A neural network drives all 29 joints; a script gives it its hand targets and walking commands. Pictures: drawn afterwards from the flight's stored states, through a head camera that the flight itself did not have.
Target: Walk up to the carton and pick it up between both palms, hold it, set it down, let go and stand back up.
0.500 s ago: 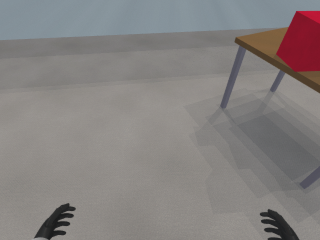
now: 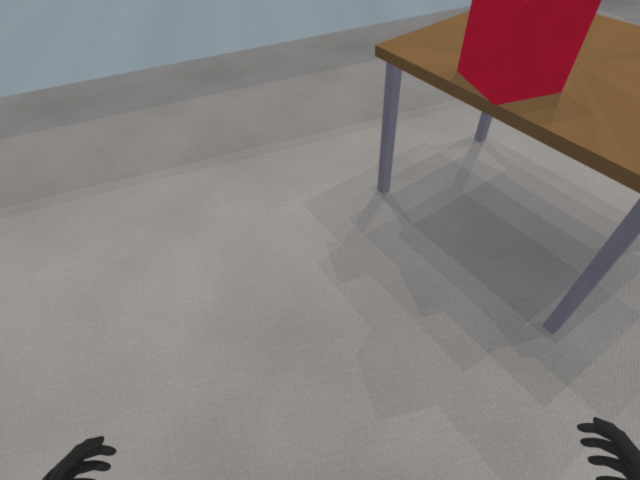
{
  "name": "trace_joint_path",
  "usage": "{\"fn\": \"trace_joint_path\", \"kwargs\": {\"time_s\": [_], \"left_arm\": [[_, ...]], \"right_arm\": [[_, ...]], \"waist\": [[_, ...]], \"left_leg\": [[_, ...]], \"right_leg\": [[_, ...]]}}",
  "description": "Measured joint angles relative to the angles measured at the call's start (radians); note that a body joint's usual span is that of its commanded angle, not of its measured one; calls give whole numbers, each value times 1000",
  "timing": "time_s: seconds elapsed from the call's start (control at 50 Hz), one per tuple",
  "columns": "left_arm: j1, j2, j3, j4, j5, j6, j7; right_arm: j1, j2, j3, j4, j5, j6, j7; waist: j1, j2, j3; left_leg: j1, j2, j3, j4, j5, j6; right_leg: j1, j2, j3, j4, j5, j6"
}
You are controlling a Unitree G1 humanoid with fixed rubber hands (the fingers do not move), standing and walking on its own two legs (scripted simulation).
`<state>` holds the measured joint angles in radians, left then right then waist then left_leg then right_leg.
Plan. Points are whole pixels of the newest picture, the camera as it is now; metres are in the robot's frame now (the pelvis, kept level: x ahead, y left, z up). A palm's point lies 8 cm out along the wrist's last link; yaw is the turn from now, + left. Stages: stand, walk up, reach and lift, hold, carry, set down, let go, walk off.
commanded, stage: walk up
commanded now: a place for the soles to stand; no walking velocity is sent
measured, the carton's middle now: (520, 35) +1.17 -0.48 +0.03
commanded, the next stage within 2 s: none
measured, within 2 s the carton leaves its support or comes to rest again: neither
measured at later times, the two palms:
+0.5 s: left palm (163, 343) +0.32 +0.25 -0.04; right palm out of the picture +0.25 -0.41 -0.03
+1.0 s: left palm (258, 220) +0.58 +0.15 -0.06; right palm out of the picture +0.32 -0.46 -0.04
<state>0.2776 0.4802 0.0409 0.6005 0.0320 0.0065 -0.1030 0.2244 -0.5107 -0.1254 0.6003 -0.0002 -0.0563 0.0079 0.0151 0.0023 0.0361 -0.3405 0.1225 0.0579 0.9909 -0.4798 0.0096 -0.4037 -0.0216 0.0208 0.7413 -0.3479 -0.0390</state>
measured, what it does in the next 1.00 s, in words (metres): walks ahead, turning right: left foot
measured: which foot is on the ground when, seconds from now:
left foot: up 0.00-0.56, down 0.58-1.00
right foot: down 0.00-0.56, up 0.58-1.00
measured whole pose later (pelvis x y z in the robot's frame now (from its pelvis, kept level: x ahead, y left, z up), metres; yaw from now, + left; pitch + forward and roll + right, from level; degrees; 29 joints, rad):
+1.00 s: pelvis +0.35 -0.10 +0.00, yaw -26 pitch -3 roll +1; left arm 0.38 0.49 0.04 0.60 0.01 -0.03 -0.07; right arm 0.27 -0.47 -0.11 0.60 0.00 -0.09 0.03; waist -0.02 0.00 0.07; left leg -0.08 0.01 0.12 0.57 -0.44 0.04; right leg -0.44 -0.03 0.04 0.73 -0.23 0.00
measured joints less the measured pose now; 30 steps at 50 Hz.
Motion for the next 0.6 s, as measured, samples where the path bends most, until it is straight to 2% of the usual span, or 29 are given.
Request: {"fn": "trace_joint_path", "kwargs": {"time_s": [0.04, 0.08, 0.16, 0.28, 0.4, 0.48, 0.54, 0.58, 0.6], "left_arm": [[38, 0, 0, -1, -6, -2, 15], [63, 3, 0, -1, -9, -8, 31], [76, 6, 0, -1, -11, -18, 48], [77, 6, -1, -1, -11, -25, 59], [105, -1, -1, -1, -11, -25, 69], [130, -5, -1, -1, -11, -25, 74], [132, -5, -1, -1, -11, -25, 78], [133, -6, -1, 0, -11, -25, 79], [121, -9, -1, 0, -11, -25, 80]], "right_arm": [[-4, 27, 7, -1, 0, 1, 0], [-10, 37, 11, -1, 0, 1, 0], [-10, 36, 11, 0, 0, 16, 0], [-18, 35, 11, -1, 0, 29, 0], [-78, 35, 11, -2, 0, 24, 0], [-105, 35, 11, -2, 0, 11, 0], [-103, 35, 11, -1, 0, -1, 0], [-88, 31, 11, -1, 0, -13, 0], [-73, 37, 11, 0, 0, -14, -1]], "waist": [[11, 0, -1], [17, 4, 3], [16, 8, 14], [16, 14, 12], [16, 15, 12], [16, 16, 12], [15, 15, 17], [9, 17, 27], [-1, 4, 30]], "left_leg": [[-88, -50, -2, 71, 24, 0], [-166, -68, -3, 73, 72, 0], [-259, -71, -4, 74, 161, 0], [-282, -75, -5, 59, 235, 0], [-283, -102, -5, -95, 224, 0], [-277, -129, -5, -226, 222, 0], [-214, -147, -7, -370, 245, 1], [-94, -144, -13, -463, 340, 35], [-77, -154, 0, -441, 349, 47]], "right_leg": [[39, 10, 26, -100, 48, -15], [80, 26, 50, -201, 94, -19], [158, 62, 89, -306, 127, -34], [280, 131, 140, -390, 119, -46], [320, 181, 210, -400, 82, -80], [351, 186, 260, -398, 40, -80], [357, 192, 285, -317, -28, -61], [323, 218, 279, -101, -100, -11], [280, 218, 264, 45, -137, 7]]}}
